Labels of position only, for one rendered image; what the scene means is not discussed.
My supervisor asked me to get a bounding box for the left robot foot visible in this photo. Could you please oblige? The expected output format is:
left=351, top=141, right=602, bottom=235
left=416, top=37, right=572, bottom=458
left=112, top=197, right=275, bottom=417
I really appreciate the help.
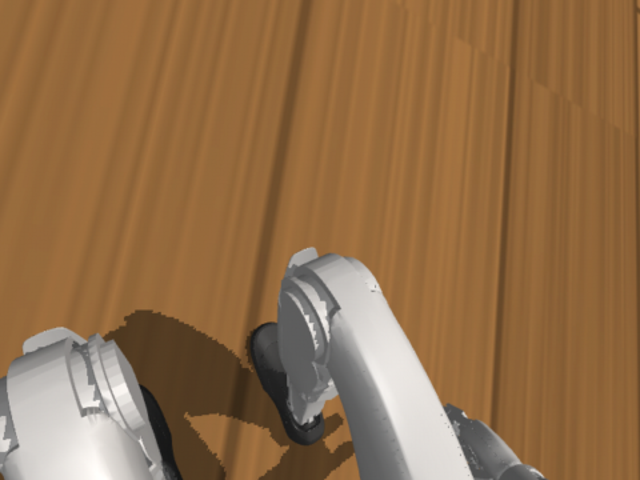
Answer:
left=139, top=384, right=183, bottom=480

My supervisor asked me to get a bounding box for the right robot hand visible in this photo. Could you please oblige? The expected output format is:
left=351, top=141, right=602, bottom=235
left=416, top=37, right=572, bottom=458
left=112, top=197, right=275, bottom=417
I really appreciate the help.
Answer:
left=443, top=403, right=522, bottom=480

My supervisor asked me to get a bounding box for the right robot arm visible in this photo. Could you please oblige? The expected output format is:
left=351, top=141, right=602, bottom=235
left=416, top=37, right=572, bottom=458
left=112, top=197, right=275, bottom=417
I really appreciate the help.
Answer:
left=499, top=464, right=549, bottom=480

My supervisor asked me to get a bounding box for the right robot foot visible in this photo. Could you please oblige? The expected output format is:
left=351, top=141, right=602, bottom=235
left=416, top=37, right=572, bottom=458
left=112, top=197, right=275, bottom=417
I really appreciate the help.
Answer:
left=250, top=322, right=324, bottom=445

